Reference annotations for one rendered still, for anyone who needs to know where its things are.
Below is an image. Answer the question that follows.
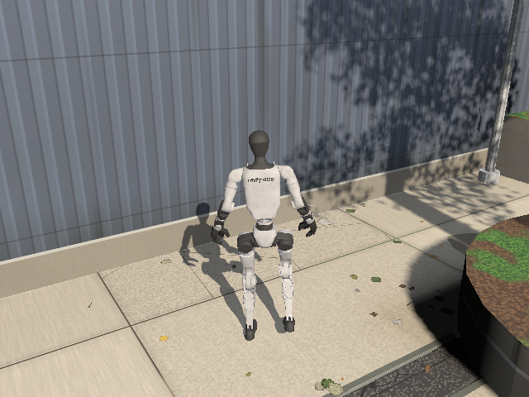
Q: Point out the right robot upper arm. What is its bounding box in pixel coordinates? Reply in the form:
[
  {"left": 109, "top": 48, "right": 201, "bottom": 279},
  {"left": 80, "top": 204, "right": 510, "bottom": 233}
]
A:
[{"left": 278, "top": 165, "right": 305, "bottom": 209}]

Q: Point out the robot left forearm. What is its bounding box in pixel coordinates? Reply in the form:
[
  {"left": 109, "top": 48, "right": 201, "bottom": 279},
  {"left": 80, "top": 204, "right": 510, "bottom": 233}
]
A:
[{"left": 213, "top": 200, "right": 229, "bottom": 231}]

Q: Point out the robot left hand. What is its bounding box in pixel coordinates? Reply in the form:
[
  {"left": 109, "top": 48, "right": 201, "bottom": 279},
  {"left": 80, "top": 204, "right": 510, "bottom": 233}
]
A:
[{"left": 211, "top": 226, "right": 230, "bottom": 245}]

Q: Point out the left robot upper arm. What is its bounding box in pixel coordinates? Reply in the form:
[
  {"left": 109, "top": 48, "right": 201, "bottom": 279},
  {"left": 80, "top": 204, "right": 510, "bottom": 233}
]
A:
[{"left": 221, "top": 167, "right": 244, "bottom": 213}]

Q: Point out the left robot foot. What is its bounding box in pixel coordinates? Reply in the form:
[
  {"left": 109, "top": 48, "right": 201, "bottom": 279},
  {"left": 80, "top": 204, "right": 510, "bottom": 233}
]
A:
[{"left": 245, "top": 319, "right": 257, "bottom": 341}]

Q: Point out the robot right hand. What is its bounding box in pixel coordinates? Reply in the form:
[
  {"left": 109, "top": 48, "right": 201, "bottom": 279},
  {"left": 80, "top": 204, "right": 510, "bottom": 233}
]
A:
[{"left": 298, "top": 219, "right": 317, "bottom": 237}]

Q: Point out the robot right thigh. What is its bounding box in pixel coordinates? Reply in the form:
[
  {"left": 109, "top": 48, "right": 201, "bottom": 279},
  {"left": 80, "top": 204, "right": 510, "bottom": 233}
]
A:
[{"left": 276, "top": 229, "right": 293, "bottom": 279}]

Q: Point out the robot right forearm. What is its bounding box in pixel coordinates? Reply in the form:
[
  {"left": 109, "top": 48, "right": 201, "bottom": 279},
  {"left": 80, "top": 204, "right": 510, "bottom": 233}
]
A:
[{"left": 297, "top": 196, "right": 314, "bottom": 224}]

